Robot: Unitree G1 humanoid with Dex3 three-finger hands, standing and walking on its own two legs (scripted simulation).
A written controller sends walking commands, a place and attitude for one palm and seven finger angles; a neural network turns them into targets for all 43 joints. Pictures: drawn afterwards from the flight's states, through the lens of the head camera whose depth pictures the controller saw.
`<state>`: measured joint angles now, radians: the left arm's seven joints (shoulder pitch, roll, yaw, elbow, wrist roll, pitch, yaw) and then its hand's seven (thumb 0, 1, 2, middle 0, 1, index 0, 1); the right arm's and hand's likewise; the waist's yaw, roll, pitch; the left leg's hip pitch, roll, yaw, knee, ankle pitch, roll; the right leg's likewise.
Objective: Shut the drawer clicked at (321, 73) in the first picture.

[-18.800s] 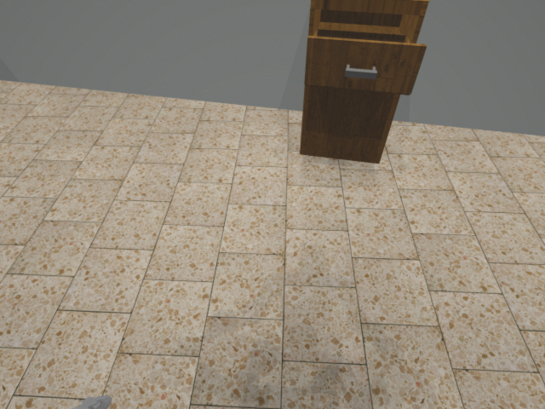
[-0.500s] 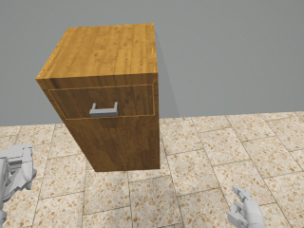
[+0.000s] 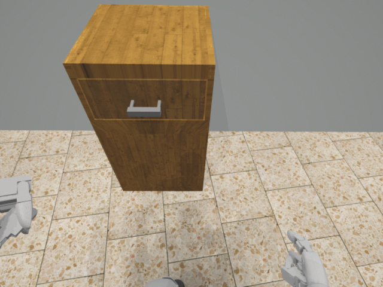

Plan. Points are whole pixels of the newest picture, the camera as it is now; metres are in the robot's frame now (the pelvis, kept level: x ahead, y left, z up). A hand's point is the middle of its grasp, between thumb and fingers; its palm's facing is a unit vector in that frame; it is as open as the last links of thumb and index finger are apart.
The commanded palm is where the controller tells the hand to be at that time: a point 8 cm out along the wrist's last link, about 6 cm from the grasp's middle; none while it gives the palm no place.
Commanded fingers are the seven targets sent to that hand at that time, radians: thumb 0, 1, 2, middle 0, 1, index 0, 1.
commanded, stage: step back with the hand held close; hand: left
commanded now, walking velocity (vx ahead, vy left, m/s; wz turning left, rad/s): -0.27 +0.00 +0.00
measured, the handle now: (145, 107) +0.66 +0.21 -0.07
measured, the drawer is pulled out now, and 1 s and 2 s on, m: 0.00 0.00 0.00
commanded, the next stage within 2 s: stop stepping back and stand still in 0.58 s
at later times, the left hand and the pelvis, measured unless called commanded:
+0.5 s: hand out of the picture +0.11 +0.26 +0.18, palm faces +0.40 -0.80 -0.45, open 3.2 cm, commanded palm +0.05 +0.30 +0.19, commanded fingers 0.00 0.90 0.90 -1.40 -1.60 -1.40 -1.60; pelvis -0.07 +0.01 +0.00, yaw +2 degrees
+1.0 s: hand out of the picture +0.01 +0.27 +0.18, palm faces +0.35 -0.86 -0.37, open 3.2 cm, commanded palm -0.04 +0.31 +0.19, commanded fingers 0.00 0.90 0.90 -1.40 -1.60 -1.40 -1.60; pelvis -0.19 +0.04 -0.01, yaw -4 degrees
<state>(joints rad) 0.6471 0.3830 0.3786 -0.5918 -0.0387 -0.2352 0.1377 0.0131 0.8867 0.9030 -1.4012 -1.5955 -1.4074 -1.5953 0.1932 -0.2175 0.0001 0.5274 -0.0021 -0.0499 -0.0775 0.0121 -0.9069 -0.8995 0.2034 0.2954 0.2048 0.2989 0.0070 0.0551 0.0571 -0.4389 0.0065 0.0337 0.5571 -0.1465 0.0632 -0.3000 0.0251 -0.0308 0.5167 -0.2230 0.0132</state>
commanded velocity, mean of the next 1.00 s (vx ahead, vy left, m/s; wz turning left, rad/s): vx -0.16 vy -0.02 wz -0.04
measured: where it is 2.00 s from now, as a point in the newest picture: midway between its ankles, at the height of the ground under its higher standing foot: outside the picture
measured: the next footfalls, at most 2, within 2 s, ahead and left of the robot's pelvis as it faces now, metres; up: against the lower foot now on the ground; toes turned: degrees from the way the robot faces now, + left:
right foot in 0.36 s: -0.04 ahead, -0.12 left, +0.00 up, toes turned +8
left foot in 0.52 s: +0.05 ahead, +0.09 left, +0.00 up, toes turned +2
